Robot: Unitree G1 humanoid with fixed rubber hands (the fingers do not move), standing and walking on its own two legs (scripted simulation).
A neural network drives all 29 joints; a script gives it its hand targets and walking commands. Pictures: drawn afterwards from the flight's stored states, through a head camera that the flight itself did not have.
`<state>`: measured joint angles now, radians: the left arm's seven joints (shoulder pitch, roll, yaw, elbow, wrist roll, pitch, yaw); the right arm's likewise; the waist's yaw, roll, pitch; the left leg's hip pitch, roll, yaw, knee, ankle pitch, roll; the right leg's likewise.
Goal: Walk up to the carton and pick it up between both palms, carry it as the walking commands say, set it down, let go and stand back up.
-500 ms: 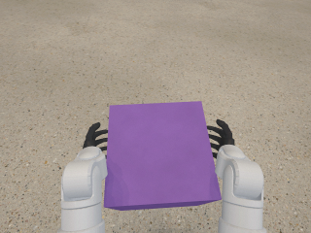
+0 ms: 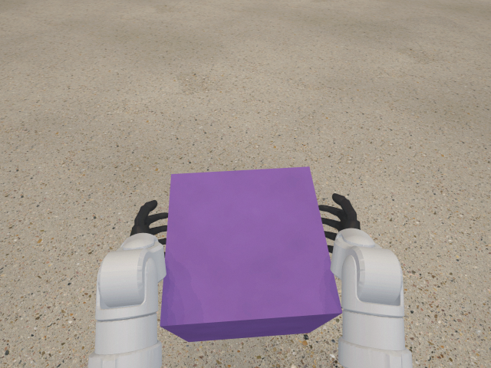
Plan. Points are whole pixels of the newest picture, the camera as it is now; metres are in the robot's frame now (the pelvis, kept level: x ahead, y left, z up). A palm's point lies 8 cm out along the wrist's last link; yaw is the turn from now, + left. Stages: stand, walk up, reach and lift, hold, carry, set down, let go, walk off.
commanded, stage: carry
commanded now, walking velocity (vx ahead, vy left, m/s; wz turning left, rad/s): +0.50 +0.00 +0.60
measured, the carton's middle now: (245, 259) +0.32 -0.01 +0.01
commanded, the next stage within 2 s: none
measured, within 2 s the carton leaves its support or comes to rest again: neither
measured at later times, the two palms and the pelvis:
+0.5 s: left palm (109, 138) +0.54 +0.26 +0.12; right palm (247, 105) +0.65 -0.02 +0.13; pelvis +0.32 +0.01 +0.02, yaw +22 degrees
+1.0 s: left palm (48, 108) +0.75 +0.49 +0.07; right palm (158, 76) +0.90 +0.23 +0.08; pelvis +0.57 +0.19 +0.01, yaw +34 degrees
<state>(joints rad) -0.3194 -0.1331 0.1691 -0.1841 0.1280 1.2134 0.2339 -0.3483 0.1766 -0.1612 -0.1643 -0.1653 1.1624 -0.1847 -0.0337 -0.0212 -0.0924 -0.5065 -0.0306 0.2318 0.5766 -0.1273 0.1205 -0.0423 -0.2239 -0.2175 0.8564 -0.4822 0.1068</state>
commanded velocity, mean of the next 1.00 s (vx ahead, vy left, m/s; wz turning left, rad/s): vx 0.50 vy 0.00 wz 0.60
